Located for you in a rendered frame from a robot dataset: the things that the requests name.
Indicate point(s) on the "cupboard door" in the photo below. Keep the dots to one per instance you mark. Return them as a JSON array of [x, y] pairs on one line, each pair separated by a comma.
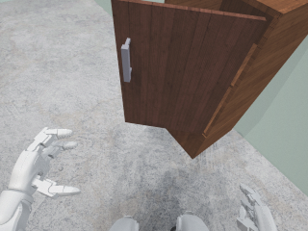
[[183, 60]]

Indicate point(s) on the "handle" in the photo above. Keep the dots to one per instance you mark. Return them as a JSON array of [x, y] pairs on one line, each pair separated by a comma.
[[125, 57]]

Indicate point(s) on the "robot right thigh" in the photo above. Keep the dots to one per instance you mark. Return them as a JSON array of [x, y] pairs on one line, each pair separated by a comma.
[[189, 222]]

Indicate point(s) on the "robot left hand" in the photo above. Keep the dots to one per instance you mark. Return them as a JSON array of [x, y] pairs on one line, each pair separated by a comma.
[[25, 175]]

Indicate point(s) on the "robot left forearm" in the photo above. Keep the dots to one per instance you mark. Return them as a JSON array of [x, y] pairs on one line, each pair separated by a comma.
[[14, 210]]

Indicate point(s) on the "robot thigh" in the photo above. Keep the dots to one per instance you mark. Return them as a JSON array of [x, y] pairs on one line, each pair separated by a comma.
[[125, 224], [189, 222]]

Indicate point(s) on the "robot right hand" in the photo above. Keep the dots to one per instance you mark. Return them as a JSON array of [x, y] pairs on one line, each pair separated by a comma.
[[260, 215]]

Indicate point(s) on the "robot left thigh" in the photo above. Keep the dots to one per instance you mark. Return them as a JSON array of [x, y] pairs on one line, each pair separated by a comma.
[[125, 224]]

